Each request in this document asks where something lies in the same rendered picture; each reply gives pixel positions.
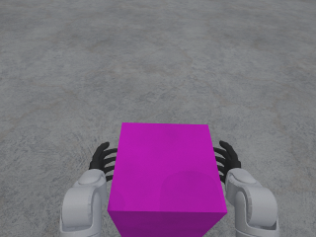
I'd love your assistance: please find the robot left forearm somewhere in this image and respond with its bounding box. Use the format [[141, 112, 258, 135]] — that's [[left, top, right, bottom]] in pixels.
[[58, 169, 108, 237]]

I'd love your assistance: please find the carton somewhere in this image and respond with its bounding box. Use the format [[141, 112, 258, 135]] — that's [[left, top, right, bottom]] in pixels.
[[107, 122, 228, 237]]

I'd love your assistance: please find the robot right forearm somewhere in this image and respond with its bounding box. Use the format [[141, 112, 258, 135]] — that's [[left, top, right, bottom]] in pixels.
[[225, 168, 279, 237]]

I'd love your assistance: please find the robot left hand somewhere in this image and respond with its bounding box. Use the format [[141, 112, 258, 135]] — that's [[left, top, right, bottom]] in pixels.
[[89, 141, 118, 182]]

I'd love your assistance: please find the robot right hand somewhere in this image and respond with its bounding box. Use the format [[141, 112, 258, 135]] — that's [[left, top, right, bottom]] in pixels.
[[213, 140, 241, 185]]

